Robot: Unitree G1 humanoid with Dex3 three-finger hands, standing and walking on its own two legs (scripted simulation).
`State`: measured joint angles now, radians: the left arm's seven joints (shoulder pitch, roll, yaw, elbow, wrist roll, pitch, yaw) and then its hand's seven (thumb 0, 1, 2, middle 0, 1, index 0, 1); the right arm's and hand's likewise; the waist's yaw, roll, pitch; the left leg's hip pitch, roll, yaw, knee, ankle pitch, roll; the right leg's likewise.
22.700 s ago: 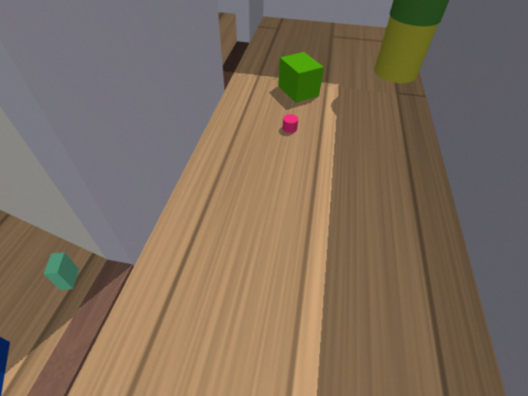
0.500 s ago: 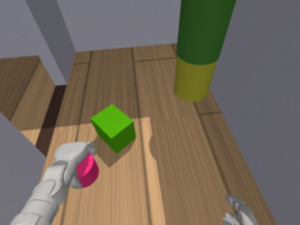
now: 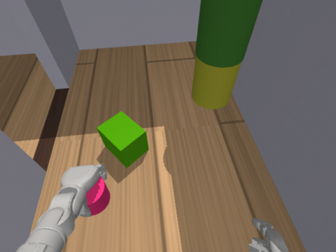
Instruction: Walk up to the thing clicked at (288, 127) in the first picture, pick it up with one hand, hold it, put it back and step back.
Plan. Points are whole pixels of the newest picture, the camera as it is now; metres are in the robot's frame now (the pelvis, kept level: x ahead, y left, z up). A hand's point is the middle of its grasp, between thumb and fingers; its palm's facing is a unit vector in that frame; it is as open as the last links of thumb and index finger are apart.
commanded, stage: crouch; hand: left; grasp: from above
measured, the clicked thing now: (90, 194) +0.29 +0.22 -0.10
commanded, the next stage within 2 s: lower in 1.66 s
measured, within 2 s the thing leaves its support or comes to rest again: neither
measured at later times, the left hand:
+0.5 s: hand (105, 203) +0.33 +0.23 -0.30, palm faces -0.43 +0.03 -0.90, open 11.5 cm
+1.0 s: hand (115, 212) +0.35 +0.23 -0.49, palm faces -0.45 -0.01 -0.89, open 11.5 cm
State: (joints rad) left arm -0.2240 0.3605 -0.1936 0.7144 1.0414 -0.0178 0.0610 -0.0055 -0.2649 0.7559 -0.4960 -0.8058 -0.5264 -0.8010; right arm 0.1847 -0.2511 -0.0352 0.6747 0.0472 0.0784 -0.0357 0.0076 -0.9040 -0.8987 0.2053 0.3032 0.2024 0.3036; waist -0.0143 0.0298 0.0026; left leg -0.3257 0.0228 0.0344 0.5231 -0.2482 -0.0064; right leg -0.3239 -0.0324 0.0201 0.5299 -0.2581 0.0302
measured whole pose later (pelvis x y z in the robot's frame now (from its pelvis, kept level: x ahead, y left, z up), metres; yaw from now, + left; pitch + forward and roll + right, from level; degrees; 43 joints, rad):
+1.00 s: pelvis -0.07 +0.00 -0.32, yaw -2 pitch +37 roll -5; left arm -0.77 0.51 0.02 1.31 1.24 -0.12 0.45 0.00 -0.28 0.78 -0.49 -0.81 -0.54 -0.79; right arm 0.16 -0.25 -0.03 0.77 -0.11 -0.08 0.07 0.00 -0.90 -0.90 0.21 0.30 0.21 0.30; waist -0.18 0.02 -0.17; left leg -2.01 0.02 -0.08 2.01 -0.65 -0.01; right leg -1.95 -0.01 -0.02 1.96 -0.67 0.04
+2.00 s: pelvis -0.08 +0.00 -0.43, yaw -5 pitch +33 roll -6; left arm -0.92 0.67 0.10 1.53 1.26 -0.21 0.45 -0.01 -0.25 0.75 -0.48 -0.81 -0.53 -0.79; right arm 0.13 -0.28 0.03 0.79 -0.16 -0.10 0.14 0.00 -0.91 -0.90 0.21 0.30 0.20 0.30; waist -0.22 -0.01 -0.04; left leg -2.30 0.02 -0.14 2.39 -0.67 -0.02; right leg -2.24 0.02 -0.04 2.32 -0.67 0.05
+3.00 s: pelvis -0.08 +0.00 -0.48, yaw -9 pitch +28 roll -10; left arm -0.92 0.82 0.18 1.70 1.31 -0.25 0.63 -0.01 -0.25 0.74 -0.48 -0.80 -0.53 -0.78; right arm 0.09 -0.31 0.13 0.80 -0.28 -0.18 0.25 0.00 -0.90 -0.89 0.21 0.30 0.20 0.30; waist -0.30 -0.07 0.06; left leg -2.38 0.01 -0.23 2.58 -0.71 -0.03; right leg -2.28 0.05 -0.10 2.45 -0.68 0.07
